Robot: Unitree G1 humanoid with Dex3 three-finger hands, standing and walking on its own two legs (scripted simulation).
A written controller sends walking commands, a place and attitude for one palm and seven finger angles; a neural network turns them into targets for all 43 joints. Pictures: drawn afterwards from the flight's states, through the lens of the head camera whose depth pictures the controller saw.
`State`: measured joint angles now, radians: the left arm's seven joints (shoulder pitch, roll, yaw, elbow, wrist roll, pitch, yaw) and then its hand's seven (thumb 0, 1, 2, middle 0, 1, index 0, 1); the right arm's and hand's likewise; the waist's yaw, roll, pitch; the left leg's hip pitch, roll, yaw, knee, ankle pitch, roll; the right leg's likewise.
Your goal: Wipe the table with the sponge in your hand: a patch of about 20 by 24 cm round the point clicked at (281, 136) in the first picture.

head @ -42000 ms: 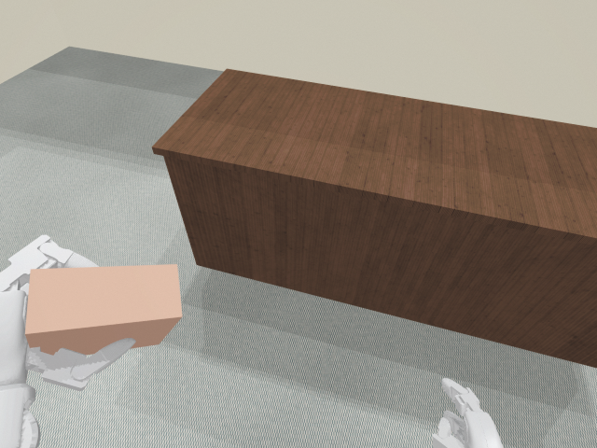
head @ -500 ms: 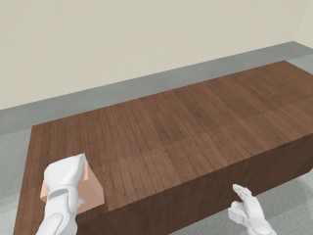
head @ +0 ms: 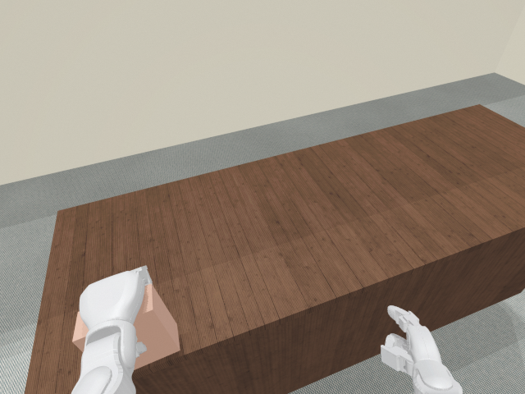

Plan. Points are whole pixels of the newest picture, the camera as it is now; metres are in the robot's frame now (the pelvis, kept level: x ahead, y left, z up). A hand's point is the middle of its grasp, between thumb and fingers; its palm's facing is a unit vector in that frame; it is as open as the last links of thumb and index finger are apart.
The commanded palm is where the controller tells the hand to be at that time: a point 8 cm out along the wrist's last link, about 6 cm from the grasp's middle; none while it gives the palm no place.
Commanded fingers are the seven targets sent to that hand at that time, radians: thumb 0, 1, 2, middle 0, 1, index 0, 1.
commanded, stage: lower the sponge onto the table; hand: left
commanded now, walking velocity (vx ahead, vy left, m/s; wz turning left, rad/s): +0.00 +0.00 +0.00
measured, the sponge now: (136, 338) +0.20 +0.26 -0.05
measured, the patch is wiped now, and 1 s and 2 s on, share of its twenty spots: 0.00 0.00 0.25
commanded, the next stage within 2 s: wipe forward along the first lane in 0.84 s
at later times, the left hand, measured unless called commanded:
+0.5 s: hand (130, 322) +0.21 +0.27 -0.02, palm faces -0.09 -0.12 -0.99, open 10.0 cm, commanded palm +0.19 +0.27 +0.05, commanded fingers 0.00 0.10 1.30 -1.20 -1.60 -1.20 -1.60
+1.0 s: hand (134, 323) +0.22 +0.27 -0.03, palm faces -0.09 -0.09 -0.99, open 10.0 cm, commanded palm +0.20 +0.27 +0.02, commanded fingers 0.00 0.10 1.30 -1.20 -1.60 -1.20 -1.60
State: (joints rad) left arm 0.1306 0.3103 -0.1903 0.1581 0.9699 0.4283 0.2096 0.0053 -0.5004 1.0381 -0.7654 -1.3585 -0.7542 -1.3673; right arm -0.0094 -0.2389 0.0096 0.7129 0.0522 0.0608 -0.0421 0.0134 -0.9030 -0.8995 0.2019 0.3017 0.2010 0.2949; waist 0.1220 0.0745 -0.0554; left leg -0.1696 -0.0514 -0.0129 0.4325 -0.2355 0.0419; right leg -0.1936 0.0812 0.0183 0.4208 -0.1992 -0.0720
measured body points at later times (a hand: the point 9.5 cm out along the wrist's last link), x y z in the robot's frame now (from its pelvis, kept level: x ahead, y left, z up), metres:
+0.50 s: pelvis +0.00 +0.00 +0.00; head -0.02 -0.02 +0.45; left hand +0.21 +0.27 +0.04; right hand +0.23 -0.21 -0.08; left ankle +0.00 +0.09 -0.74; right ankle +0.02 -0.08 -0.74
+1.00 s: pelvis -0.01 +0.00 -0.01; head -0.02 -0.02 +0.44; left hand +0.22 +0.27 +0.03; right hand +0.23 -0.21 -0.09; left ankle +0.00 +0.09 -0.74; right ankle +0.02 -0.08 -0.74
